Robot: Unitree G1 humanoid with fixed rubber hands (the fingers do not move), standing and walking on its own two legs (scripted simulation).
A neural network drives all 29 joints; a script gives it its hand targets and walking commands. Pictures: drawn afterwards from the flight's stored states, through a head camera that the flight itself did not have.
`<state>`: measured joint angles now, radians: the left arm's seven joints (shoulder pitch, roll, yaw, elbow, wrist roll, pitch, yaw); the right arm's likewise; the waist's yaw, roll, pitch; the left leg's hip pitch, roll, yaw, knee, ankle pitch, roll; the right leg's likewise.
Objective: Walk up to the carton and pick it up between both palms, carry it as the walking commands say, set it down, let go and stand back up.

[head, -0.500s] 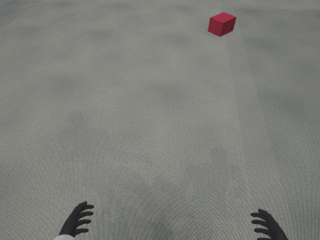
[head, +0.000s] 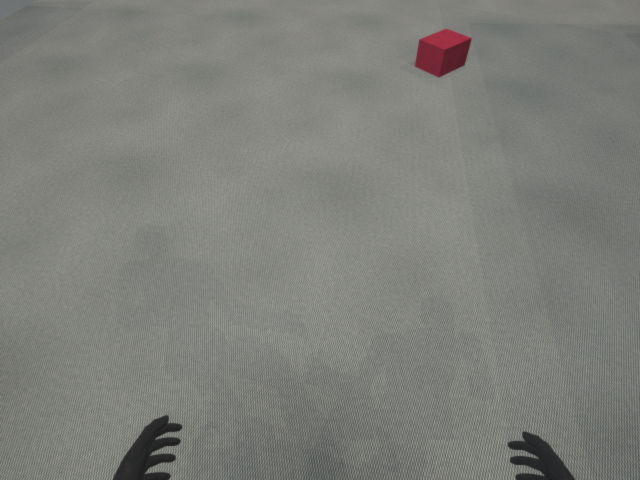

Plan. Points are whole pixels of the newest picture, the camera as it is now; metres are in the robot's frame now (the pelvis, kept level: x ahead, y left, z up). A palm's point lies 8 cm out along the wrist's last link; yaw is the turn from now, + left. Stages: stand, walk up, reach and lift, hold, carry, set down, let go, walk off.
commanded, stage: stand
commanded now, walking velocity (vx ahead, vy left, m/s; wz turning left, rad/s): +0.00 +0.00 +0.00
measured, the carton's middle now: (442, 52) +2.71 -0.76 -0.67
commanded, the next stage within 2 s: walk up in 0.94 s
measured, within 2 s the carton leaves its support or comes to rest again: neither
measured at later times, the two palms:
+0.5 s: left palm out of the picture +0.10 +0.27 -0.10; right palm out of the picture +0.10 -0.28 -0.10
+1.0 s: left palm out of the picture +0.08 +0.27 -0.10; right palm out of the picture +0.08 -0.28 -0.10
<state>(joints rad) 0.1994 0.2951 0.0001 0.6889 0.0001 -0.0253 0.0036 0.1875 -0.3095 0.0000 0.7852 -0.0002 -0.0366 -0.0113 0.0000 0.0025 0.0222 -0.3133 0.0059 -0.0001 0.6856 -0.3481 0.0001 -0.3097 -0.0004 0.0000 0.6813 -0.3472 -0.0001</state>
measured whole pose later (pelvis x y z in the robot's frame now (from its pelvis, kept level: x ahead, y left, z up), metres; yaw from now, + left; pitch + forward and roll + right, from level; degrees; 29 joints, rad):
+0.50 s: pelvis -0.01 +0.00 +0.00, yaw +0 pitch -2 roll +0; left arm 0.20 0.30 0.00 0.78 0.00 -0.03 0.00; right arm 0.17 -0.31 0.00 0.88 0.00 -0.04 -0.01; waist 0.00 0.00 0.04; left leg -0.31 0.01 0.00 0.68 -0.33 0.00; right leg -0.31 0.00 0.00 0.67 -0.32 0.00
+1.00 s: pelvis -0.02 +0.00 +0.01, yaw +0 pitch -1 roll +0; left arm 0.20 0.30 0.00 0.86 0.00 -0.03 0.00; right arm 0.15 -0.31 0.00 0.97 0.00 -0.04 -0.01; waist 0.00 0.00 0.01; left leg -0.31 0.01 0.00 0.60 -0.27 0.00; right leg -0.31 0.00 0.00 0.59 -0.27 0.00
